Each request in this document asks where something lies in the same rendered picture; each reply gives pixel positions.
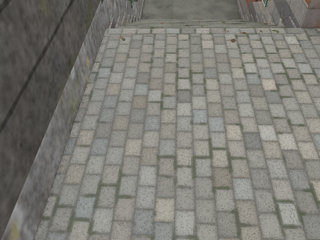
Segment stairs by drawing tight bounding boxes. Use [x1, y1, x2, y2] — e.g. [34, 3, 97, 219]
[115, 19, 287, 29]

